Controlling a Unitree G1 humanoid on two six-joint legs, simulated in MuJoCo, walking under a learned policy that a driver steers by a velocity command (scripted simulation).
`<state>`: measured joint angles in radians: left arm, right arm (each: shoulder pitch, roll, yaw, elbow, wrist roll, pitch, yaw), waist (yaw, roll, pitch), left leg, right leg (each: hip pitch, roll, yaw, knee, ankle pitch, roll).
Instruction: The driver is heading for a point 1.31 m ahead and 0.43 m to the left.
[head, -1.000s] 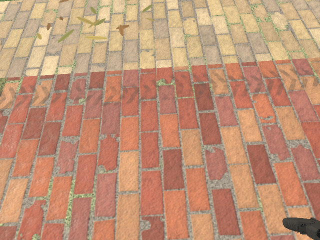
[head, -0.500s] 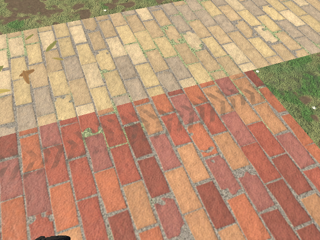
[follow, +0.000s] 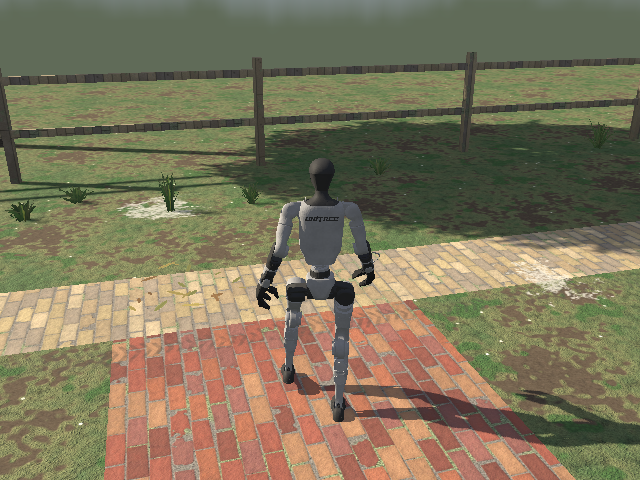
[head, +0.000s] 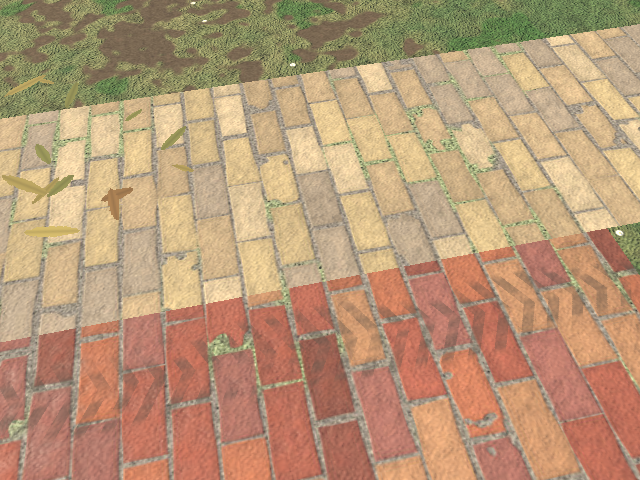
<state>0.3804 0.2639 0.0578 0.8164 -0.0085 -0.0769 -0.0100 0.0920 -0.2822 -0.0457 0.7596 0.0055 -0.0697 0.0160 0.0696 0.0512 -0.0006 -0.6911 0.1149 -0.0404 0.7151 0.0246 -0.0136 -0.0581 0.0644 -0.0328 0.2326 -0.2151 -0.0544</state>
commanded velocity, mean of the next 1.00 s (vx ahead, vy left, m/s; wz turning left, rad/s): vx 0.29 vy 0.00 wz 0.15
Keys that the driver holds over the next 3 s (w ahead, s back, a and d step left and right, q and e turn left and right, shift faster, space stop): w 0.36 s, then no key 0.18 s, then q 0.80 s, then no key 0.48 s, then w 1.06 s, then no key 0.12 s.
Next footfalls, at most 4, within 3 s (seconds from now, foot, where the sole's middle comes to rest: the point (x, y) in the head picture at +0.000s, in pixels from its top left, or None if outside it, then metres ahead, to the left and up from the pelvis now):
0.16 left None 0.27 0.15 -0.78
0.64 right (401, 478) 0.50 -0.07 -0.78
1.04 left None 0.38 0.16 -0.78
1.52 right None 0.49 -0.01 -0.78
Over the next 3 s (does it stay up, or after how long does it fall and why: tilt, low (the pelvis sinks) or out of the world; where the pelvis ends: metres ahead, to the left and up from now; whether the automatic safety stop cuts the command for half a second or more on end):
stays up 0.78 0.32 -0.01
